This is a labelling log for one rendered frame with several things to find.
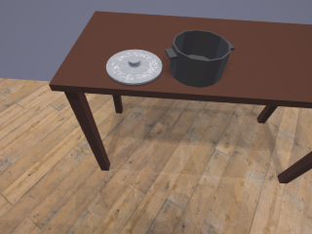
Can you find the pot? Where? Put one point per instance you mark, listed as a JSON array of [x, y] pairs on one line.
[[198, 57]]

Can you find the lid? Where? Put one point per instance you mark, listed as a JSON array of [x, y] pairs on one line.
[[119, 70]]

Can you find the table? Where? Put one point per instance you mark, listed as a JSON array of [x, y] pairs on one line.
[[271, 65]]

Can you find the knob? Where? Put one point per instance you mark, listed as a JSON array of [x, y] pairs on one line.
[[134, 61]]

